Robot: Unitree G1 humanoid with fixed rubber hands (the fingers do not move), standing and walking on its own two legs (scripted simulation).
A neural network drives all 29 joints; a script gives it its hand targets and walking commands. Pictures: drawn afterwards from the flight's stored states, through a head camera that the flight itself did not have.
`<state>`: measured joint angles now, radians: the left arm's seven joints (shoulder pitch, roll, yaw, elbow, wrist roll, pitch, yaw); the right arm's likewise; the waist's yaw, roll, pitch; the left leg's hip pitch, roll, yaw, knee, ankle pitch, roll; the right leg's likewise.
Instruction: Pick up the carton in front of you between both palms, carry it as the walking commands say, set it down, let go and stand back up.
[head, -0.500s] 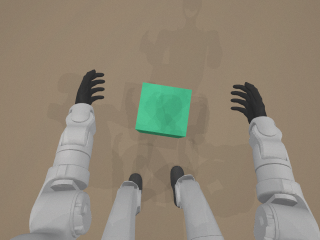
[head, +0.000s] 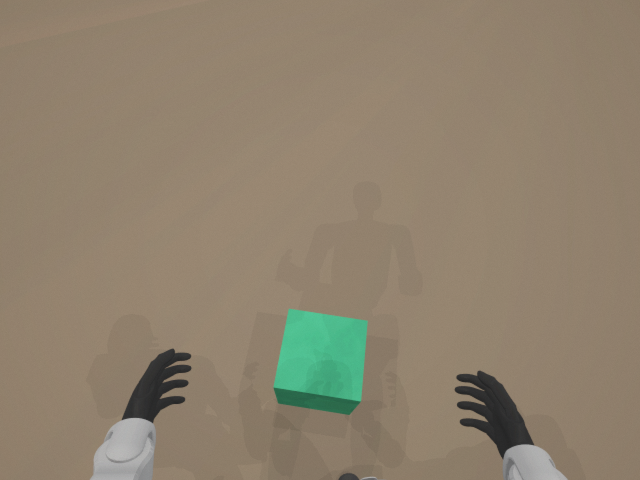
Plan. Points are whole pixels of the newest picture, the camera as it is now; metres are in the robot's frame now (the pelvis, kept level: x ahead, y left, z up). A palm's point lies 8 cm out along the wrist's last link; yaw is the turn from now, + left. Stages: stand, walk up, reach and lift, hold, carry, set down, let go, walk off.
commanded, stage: let go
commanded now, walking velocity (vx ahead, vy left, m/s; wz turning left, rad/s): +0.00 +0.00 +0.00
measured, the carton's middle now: (320, 364) +0.40 -0.03 -0.64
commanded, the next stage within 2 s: stand in 0.58 s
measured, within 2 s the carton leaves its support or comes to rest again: neither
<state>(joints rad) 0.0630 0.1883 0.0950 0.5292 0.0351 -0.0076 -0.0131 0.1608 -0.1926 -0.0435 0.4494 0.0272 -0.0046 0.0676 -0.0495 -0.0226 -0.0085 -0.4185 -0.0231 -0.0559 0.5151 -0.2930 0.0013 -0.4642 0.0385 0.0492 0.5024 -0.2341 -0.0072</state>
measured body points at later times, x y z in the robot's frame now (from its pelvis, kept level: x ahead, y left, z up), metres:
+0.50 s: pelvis +0.00 +0.01 +0.00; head +0.01 +0.01 +0.45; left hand +0.17 +0.25 -0.07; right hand +0.17 -0.23 -0.07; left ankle -0.03 +0.12 -0.73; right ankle +0.00 -0.11 -0.73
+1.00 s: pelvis +0.01 +0.00 +0.00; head +0.02 -0.02 +0.45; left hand +0.14 +0.29 -0.09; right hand +0.16 -0.29 -0.10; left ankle -0.03 +0.12 -0.73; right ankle +0.00 -0.11 -0.73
